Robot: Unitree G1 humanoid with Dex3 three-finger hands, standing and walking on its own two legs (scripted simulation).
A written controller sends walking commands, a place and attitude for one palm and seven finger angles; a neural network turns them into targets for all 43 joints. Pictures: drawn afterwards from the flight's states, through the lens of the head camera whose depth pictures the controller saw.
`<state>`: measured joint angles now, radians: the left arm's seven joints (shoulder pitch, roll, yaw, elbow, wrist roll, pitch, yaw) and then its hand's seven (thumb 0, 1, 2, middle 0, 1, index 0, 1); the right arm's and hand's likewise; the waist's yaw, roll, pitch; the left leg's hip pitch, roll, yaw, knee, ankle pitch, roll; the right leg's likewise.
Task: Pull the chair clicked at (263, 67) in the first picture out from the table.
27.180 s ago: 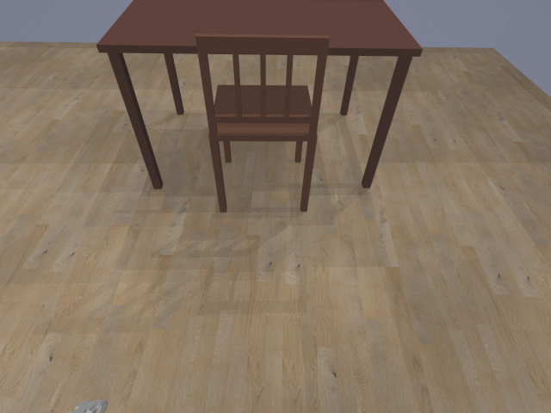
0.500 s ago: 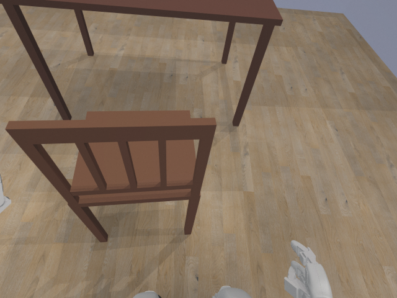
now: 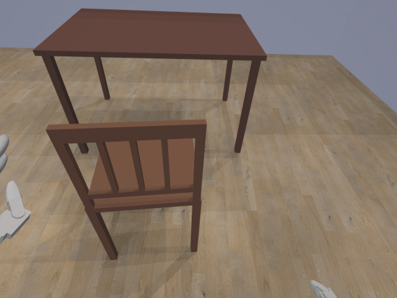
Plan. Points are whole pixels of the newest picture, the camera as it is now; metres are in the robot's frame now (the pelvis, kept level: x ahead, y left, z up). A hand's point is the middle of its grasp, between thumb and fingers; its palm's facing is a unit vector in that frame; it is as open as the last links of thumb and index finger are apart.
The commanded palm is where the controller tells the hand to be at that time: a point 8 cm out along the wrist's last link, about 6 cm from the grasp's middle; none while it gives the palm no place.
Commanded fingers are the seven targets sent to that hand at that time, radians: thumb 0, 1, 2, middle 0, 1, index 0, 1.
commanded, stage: stop stepping back and stand still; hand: left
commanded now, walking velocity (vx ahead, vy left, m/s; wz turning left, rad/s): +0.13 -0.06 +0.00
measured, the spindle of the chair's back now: (137, 166) +0.54 +0.20 -0.10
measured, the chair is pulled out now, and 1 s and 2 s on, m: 0.58 0.58 0.58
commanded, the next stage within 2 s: let the arm hang, fingers relaxed in 0.24 s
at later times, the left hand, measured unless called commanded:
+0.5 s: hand (93, 278) +0.19 +0.22 -0.06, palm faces +0.16 -0.93 -0.34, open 7.4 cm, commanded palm none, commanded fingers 0.00 0.90 0.90 -0.20 -0.30 -0.20 -0.30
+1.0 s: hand out of the picture -0.02 +0.17 -0.16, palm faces +0.04 -0.96 -0.26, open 7.3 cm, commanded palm none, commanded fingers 0.00 0.90 0.90 -0.20 -0.30 -0.20 -0.30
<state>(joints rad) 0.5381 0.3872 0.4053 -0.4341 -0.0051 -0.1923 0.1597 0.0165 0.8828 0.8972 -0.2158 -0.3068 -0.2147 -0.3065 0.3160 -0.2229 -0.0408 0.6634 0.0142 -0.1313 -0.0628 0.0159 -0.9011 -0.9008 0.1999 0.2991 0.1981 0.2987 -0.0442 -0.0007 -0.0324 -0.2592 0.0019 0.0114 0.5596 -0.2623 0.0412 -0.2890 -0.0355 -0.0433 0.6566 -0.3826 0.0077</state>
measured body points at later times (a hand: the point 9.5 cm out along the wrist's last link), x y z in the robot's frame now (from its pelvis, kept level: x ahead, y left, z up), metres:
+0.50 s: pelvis +0.01 +0.00 +0.00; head +0.01 -0.02 +0.45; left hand +0.18 +0.27 -0.04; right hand +0.16 -0.23 -0.12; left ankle +0.03 +0.10 -0.73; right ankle +0.01 -0.14 -0.73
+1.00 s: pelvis +0.00 -0.02 +0.01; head +0.01 -0.04 +0.46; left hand -0.02 +0.22 -0.14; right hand -0.02 -0.24 -0.16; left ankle +0.03 +0.10 -0.73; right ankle +0.01 -0.14 -0.73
